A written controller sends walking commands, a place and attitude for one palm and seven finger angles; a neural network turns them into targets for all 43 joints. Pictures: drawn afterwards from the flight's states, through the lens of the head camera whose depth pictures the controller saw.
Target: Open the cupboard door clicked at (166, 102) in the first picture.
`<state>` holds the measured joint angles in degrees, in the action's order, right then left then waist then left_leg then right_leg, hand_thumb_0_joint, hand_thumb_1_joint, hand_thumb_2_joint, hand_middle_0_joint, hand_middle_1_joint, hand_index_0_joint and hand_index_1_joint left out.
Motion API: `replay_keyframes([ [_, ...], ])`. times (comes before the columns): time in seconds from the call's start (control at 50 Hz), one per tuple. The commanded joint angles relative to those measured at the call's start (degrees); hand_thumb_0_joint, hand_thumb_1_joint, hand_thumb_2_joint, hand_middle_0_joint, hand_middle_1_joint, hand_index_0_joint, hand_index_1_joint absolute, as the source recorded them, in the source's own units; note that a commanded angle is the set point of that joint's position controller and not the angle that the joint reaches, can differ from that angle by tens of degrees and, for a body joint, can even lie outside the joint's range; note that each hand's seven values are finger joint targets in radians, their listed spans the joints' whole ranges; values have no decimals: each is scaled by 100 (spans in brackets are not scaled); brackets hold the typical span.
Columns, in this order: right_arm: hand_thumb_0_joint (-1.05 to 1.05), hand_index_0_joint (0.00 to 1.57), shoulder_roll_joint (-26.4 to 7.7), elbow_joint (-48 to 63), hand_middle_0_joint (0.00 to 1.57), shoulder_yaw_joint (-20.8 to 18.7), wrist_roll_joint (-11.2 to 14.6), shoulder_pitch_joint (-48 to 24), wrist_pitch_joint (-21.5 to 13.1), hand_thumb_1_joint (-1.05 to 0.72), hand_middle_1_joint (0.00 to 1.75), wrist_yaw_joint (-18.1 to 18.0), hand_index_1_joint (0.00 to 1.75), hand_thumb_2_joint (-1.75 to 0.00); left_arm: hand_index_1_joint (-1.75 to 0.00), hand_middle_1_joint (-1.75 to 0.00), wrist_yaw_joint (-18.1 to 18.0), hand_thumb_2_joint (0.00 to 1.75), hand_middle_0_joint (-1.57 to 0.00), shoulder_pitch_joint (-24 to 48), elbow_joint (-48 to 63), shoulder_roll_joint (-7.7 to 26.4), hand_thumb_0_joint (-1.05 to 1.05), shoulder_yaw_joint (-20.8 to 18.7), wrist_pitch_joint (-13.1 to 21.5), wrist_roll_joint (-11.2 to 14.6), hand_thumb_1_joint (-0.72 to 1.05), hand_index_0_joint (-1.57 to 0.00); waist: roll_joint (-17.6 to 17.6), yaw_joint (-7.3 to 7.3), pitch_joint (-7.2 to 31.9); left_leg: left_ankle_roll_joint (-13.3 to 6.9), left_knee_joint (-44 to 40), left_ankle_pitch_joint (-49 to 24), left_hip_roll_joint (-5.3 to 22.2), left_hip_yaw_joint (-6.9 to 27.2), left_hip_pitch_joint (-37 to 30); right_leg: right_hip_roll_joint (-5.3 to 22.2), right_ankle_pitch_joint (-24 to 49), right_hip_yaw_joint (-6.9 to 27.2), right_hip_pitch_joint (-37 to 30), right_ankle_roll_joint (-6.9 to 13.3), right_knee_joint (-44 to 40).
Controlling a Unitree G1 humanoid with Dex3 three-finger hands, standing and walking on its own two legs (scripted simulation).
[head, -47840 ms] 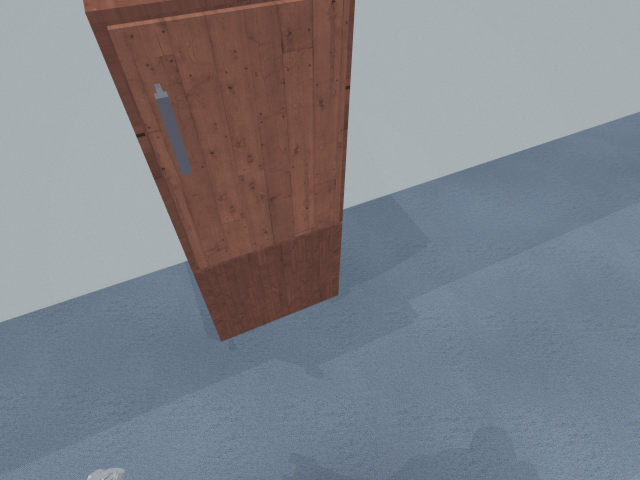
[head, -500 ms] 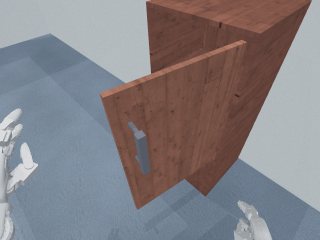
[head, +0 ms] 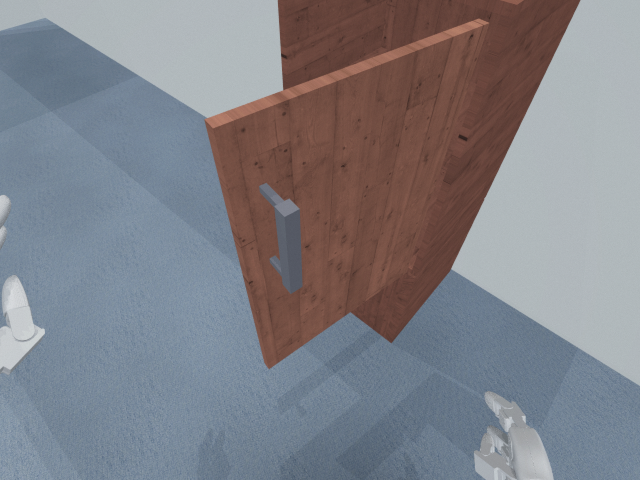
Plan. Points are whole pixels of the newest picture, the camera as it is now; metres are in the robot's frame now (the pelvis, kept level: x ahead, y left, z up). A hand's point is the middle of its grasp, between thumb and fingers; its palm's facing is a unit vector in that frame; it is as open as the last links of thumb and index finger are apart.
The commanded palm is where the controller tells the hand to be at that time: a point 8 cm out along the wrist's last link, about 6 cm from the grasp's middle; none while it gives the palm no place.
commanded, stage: step back with the hand held close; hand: left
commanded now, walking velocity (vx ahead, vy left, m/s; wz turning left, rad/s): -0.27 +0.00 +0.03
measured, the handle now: (281, 241) +0.38 +0.08 +0.09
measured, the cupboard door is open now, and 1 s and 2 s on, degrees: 79 79 79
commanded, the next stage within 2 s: stop stepping back and stand still in 0.70 s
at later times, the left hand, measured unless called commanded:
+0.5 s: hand (29, 399) +0.15 +0.23 +0.17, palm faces +0.37 -0.78 -0.51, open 7.4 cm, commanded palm +0.08 +0.28 +0.19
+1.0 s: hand out of the picture -0.02 +0.23 +0.17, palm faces +0.37 -0.76 -0.53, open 7.4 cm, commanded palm -0.07 +0.27 +0.19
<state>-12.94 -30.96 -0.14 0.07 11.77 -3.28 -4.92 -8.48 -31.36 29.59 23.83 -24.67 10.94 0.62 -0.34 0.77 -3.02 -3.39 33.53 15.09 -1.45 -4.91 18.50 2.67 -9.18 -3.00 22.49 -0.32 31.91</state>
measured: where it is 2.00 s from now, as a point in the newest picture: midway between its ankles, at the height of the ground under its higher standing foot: outside the picture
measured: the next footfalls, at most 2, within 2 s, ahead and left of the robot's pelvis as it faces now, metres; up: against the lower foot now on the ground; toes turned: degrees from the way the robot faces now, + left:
right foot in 0.44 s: -0.10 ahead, -0.13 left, +0.00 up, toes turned +0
left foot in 0.74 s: -0.08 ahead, +0.07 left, +0.00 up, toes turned +1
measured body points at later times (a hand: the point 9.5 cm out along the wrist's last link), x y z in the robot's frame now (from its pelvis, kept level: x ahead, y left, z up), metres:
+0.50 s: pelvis -0.07 -0.02 +0.01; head -0.02 -0.01 +0.45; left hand +0.12 +0.27 +0.20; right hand +0.13 -0.23 -0.08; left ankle +0.03 +0.08 -0.73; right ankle -0.15 -0.13 -0.73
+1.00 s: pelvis -0.21 -0.04 +0.01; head -0.19 -0.02 +0.46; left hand -0.05 +0.27 +0.20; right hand -0.04 -0.26 -0.06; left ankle -0.12 +0.07 -0.73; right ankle -0.24 -0.14 -0.72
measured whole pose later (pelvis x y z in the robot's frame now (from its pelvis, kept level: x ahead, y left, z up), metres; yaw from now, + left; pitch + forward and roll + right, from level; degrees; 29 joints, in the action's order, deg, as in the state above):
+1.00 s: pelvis -0.21 -0.04 +0.01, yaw +1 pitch +1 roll +0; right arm -9.4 -33.4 1.3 -0.4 13.4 -7.1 -4.3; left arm -9.1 -36.9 32.7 27.6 -25.0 9.0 2.4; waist -2.1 -0.4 -0.8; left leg -1.1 22.1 5.8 -0.4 -1.0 19.6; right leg -0.1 -26.3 -2.7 11.1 0.4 29.8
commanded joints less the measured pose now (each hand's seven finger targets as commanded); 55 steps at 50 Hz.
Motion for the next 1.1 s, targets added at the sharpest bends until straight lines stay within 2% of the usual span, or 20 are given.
replay_keyframes([
  [0.0,0,20,-727,869,20,-312,17,-428,-351,-90,30,-44,30,-90,-30,-30,-143,90,-20,325,1064,948,0,-701,432,-41,90,-20,-123,-87,485,-137,-793,1757,645,1045,1336,427,-802,1203,-973,202,-492],
  [0.1,0,20,-673,725,20,-250,-16,-368,-437,-90,30,-39,30,-90,-30,-30,-249,90,-20,279,1333,1014,0,-738,541,17,90,-20,-17,-122,657,-7,-327,1394,556,1083,368,648,-1370,1120,77,351,-725],
  [0.18,0,20,-755,792,20,-286,-118,-448,-542,-90,30,-114,30,-90,-30,-30,-285,90,-20,447,1450,963,0,-917,635,-173,90,-20,1545,-36,497,-481,-2620,2815,1818,2431,2608,-480,-766,305,-1922,-100,1985],
  [0.24,0,20,-621,651,20,-354,-137,-380,-701,-90,30,-50,30,-90,-30,-30,-266,90,-20,333,1294,1046,0,-926,641,-105,90,-20,851,-35,635,-558,-1955,288,1787,2169,1064,-428,-1522,494,-882,-8,1941],
  [0.34,0,20,-644,277,20,-271,-157,-405,-834,-90,30,136,30,-90,-30,-30,-122,90,-20,191,1268,738,0,-407,532,79,90,-20,1317,-2,1161,-290,-1396,-3456,1579,1737,-1322,-393,-1197,325,-461,53,-8],
  [0.38,0,20,-690,218,20,-265,-154,-480,-791,-90,30,178,30,-90,-30,-30,-34,90,-20,195,1230,869,0,-463,483,143,90,-20,1137,48,1481,-210,-1275,-3904,1524,1550,-1739,-411,-822,334,-652,43,-476],
  [0.42,0,20,-712,315,20,-282,-125,-640,-688,-90,30,187,30,-90,-30,-30,39,90,-20,164,1259,1023,0,-622,476,199,90,-20,730,107,1565,-110,-1103,-3493,1324,1202,-1627,-316,54,383,-882,53,-929],
  [0.46,0,20,-583,483,20,-257,-19,-793,-515,-90,30,183,30,-90,-30,-30,66,90,-20,29,1338,1236,0,-793,457,280,90,-20,119,89,1926,97,-659,-2930,943,637,-1456,146,2205,739,-1168,88,-935],
  [0.52,0,20,-453,717,20,-229,212,-1000,-390,-90,30,107,30,-90,-30,-30,60,90,-20,-188,1105,1395,0,-1010,377,319,90,-20,-1337,197,1490,257,1191,727,51,295,417,1244,5011,1329,-1485,50,-1014],
  [0.56,0,20,-256,721,20,-114,121,-1015,-304,-90,30,83,30,-90,-30,-30,76,90,-20,-432,979,1351,0,-1030,232,266,90,-20,-1065,127,1326,341,1624,1139,101,525,1135,1435,5543,1304,-1829,506,-682],
  [0.6,0,20,-260,680,20,-32,75,-996,-239,-90,30,-5,30,-90,-30,-30,53,90,-20,-274,1052,1193,0,-839,179,160,90,-20,-538,19,1142,418,1056,835,144,258,859,1182,5604,1115,-1738,602,-590],
  [0.68,0,20,-513,556,20,-147,61,-792,-242,-90,30,-207,30,-90,-30,-30,-36,90,-20,72,1250,1265,0,-684,234,128,90,-20,-20,-48,1132,336,-932,-1505,377,433,-202,563,4632,863,-1718,147,-277],
  [0.72,0,20,-764,634,20,-332,136,-553,-315,-90,30,-149,30,-90,-30,-30,-27,90,-20,107,1524,1342,0,-716,385,152,90,-20,530,62,1722,59,-1197,-4486,1102,852,-1378,-42,2070,629,-1325,-221,66],
  [0.76,0,20,-638,715,20,-336,-34,-705,-447,-90,30,-51,30,-90,-30,-30,-6,90,-20,-336,1565,1311,0,-770,400,197,90,-20,1653,72,1919,-348,-1309,-5736,1884,1784,-1522,-348,-1459,542,-623,-36,1145],
  [0.84,0,20,-653,553,20,-404,8,-290,-705,-90,30,67,30,-90,-30,-30,-97,90,-20,-598,1739,1117,0,-744,294,209,90,-20,837,-36,1605,-456,-1576,-2861,1579,1459,-1338,-387,-1713,404,-391,-78,1448],
  [0.92,0,20,-666,560,20,-239,-1,-588,-662,-90,30,-18,30,-90,-30,-30,-212,90,-20,-390,1259,1053,0,-684,79,200,90,-20,1298,-106,611,-24,-2792,2070,1098,1225,742,-538,-1773,-274,-1900,52,-85],
  [0.96,0,20,-602,543,20,-228,-43,-646,-579,-90,30,-44,30,-90,-30,-30,-160,90,-20,-61,1078,1060,0,-568,97,131,90,-20,741,-167,401,322,-1669,1648,435,645,600,-192,-1835,34,-1708,255,-1530],
  [1.0,0,20,-594,365,20,-240,-95,-590,-536,-90,30,-45,30,-90,-30,-30,-141,90,-20,297,1236,1355,0,-723,160,229,90,-20,-804,-148,530,462,1247,164,116,553,-345,1542,-2436,2064,238,1046,-2651],
  [1.02,0,20,-546,273,20,-236,-51,-550,-578,-90,30,-51,30,-90,-30,-30,-132,90,-20,599,1167,1244,0,-624,137,197,90,-20,-1227,-77,532,451,2024,371,137,658,209,1679,-2628,2313,132,1158,-2602],
  [1.08,0,20,-574,129,20,-216,-60,-479,-598,-90,30,-99,30,-90,-30,-30,-93,90,-20,803,568,902,0,-307,89,113,90,-20,-878,-215,239,316,1757,579,415,463,110,1264,-2846,1340,496,802,-2154],
])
